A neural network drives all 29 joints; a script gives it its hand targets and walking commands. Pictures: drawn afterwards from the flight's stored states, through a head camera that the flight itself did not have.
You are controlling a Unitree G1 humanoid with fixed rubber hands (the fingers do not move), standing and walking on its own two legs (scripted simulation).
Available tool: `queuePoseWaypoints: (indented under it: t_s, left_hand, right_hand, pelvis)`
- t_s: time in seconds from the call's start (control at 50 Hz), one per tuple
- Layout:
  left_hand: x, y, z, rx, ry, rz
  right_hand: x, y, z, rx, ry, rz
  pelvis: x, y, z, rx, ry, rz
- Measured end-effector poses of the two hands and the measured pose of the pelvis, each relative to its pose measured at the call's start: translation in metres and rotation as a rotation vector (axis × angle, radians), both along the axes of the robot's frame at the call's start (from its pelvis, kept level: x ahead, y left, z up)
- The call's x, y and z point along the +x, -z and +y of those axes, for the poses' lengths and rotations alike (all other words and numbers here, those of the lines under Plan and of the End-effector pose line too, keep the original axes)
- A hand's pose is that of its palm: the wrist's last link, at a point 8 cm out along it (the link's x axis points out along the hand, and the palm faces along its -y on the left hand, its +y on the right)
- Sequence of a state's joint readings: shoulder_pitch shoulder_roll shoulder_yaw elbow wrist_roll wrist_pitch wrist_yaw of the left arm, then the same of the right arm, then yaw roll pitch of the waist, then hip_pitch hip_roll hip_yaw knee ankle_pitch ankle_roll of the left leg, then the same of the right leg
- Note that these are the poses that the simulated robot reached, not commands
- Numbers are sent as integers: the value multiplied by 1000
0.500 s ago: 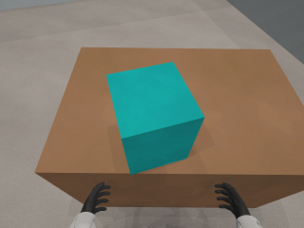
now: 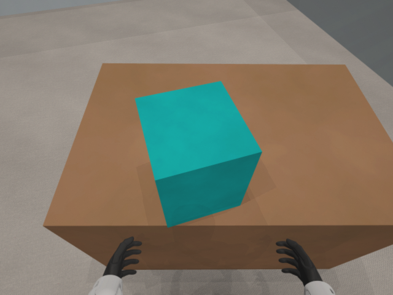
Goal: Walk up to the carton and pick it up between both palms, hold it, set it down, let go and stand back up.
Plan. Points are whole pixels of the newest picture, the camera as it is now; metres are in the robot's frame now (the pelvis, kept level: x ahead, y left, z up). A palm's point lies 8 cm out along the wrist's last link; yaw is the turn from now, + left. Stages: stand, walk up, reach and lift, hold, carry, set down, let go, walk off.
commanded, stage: let go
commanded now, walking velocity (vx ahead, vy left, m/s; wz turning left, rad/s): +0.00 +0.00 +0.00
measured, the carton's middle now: (193, 157) +0.41 +0.04 -0.02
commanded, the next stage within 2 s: stand in 0.06 s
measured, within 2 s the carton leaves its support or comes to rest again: neither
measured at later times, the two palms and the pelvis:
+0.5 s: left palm out of the picture +0.10 +0.24 -0.13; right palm (349, 286) +0.15 -0.28 -0.08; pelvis +0.02 +0.00 +0.00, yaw +0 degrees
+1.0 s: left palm out of the picture +0.08 +0.24 -0.14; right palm out of the picture +0.14 -0.28 -0.08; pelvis +0.02 +0.00 +0.00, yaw +0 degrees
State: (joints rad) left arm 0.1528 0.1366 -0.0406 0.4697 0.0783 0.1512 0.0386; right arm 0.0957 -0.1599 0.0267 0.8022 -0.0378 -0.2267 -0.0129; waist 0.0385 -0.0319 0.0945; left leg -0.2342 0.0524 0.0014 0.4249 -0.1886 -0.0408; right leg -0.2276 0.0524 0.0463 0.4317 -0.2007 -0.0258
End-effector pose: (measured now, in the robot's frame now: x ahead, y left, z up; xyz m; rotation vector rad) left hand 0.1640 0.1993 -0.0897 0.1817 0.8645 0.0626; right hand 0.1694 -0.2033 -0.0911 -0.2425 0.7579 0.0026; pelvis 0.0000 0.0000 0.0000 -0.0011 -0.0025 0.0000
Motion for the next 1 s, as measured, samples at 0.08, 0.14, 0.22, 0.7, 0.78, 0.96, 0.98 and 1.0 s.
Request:
queuePoseWaypoints:
  t_s: [0.08,0.14,0.22,0.7,0.78,0.96,0.98,1.0]
  left_hand:
    - [0,1,0,0,0,3]
    - [-1,2,0,-1,0,4]
    - [-10,10,6,-4,4,11]
    - [-75,42,43,42,-64,223]
    - [-79,43,44,41,-67,232]
    - [-86,46,44,40,-71,253]
    - [-86,46,44,41,-71,255]
    - [-87,46,45,41,-72,257]
  right_hand:
    - [0,0,0,-1,-1,1]
    - [0,0,0,-3,-1,6]
    - [-6,2,-18,-44,29,89]
    - [-16,-12,-72,-171,74,123]
    - [-20,-11,-72,-169,80,129]
    - [-28,-8,-74,-168,89,152]
    - [-28,-7,-74,-169,89,154]
    - [-29,-7,-74,-169,89,156]
  pelvis:
    - [0,0,0,0,0,1]
    - [1,0,0,0,0,1]
    - [8,0,0,0,0,10]
    - [23,0,0,0,-1,31]
    - [23,0,0,0,-1,31]
    - [22,0,0,0,-1,29]
    - [21,0,0,0,-1,29]
    - [21,0,0,0,-1,28]
